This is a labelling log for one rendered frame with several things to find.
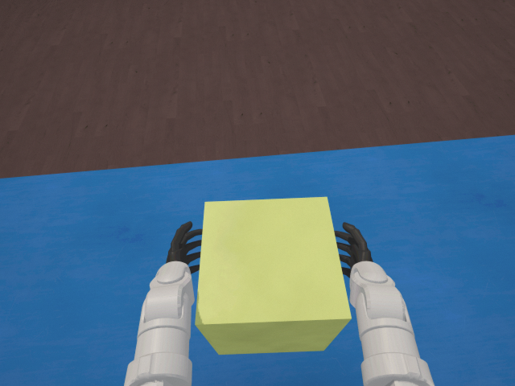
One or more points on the right robot hand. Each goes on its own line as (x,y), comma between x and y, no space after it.
(357,249)

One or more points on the left robot forearm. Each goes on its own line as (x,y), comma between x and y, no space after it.
(162,350)

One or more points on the left robot hand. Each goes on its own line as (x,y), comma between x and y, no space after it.
(179,248)

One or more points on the carton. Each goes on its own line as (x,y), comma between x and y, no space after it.
(270,277)

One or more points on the right robot forearm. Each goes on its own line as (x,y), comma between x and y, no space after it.
(389,348)

